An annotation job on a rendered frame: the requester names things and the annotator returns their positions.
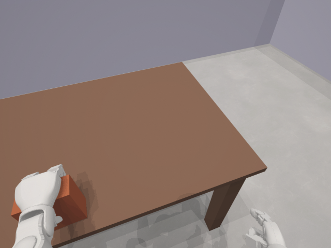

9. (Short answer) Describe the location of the sponge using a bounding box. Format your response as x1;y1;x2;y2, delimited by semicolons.
11;175;87;230

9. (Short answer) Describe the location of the robot left hand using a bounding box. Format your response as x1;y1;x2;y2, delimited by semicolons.
15;164;66;227

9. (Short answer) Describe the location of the robot right hand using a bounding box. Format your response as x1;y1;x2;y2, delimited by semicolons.
246;208;286;248

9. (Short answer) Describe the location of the robot left forearm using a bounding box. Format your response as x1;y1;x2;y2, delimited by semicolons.
12;205;55;248

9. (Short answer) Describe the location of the table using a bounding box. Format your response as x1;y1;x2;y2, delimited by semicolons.
0;62;267;248

